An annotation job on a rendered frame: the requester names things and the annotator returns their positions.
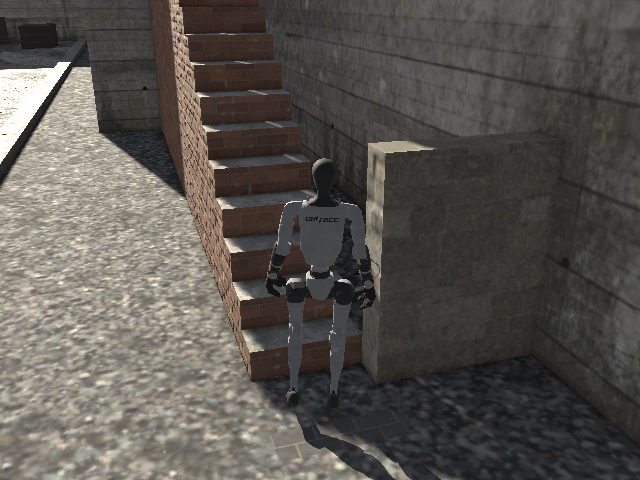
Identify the left robot forearm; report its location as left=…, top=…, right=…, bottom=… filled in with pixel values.
left=267, top=240, right=286, bottom=280

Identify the robot left shin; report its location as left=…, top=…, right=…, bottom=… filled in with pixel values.
left=288, top=323, right=302, bottom=392

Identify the right robot hand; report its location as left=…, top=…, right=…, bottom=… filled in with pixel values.
left=353, top=285, right=376, bottom=310

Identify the right robot upper arm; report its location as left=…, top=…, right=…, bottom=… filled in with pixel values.
left=344, top=203, right=367, bottom=260

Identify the right robot forearm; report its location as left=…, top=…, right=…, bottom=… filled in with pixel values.
left=357, top=245, right=374, bottom=289

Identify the left robot upper arm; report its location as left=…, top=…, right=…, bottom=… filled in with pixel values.
left=275, top=201, right=302, bottom=256

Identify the left robot hand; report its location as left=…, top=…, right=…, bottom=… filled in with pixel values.
left=265, top=276, right=287, bottom=297

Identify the robot torso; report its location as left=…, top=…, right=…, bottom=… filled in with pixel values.
left=299, top=196, right=346, bottom=300

